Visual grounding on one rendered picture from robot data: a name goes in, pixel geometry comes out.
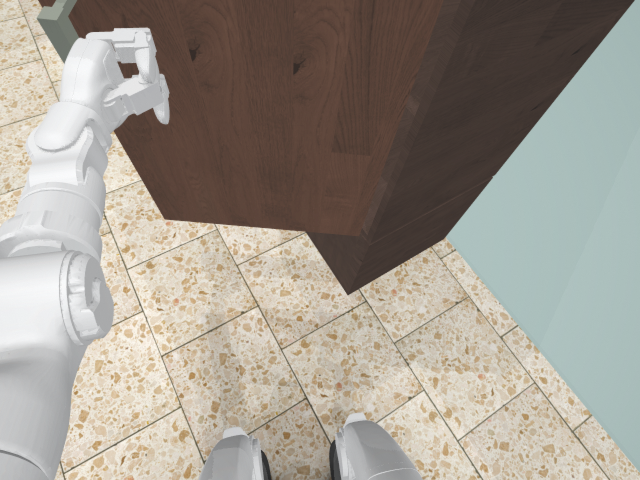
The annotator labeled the robot right thigh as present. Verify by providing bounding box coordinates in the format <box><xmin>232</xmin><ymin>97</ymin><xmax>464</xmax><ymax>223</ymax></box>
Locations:
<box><xmin>335</xmin><ymin>420</ymin><xmax>423</xmax><ymax>480</ymax></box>

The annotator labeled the left robot upper arm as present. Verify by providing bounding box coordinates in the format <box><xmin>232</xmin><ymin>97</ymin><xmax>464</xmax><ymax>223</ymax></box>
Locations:
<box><xmin>0</xmin><ymin>250</ymin><xmax>114</xmax><ymax>480</ymax></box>

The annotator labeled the left robot forearm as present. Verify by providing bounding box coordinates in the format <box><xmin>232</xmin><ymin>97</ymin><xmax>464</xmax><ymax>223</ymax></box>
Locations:
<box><xmin>0</xmin><ymin>101</ymin><xmax>112</xmax><ymax>264</ymax></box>

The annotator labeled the left robot hand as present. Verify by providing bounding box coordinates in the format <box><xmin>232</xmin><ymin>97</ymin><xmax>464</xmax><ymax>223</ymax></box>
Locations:
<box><xmin>59</xmin><ymin>28</ymin><xmax>170</xmax><ymax>134</ymax></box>

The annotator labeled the cupboard door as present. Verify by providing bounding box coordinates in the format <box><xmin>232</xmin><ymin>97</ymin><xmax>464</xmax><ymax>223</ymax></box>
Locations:
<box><xmin>38</xmin><ymin>0</ymin><xmax>444</xmax><ymax>236</ymax></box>

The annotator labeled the right robot shin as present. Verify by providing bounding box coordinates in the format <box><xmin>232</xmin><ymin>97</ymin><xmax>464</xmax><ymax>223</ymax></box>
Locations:
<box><xmin>339</xmin><ymin>412</ymin><xmax>366</xmax><ymax>480</ymax></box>

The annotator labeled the handle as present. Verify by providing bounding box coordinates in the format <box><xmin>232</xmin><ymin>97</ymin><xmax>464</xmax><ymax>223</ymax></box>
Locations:
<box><xmin>37</xmin><ymin>0</ymin><xmax>79</xmax><ymax>64</ymax></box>

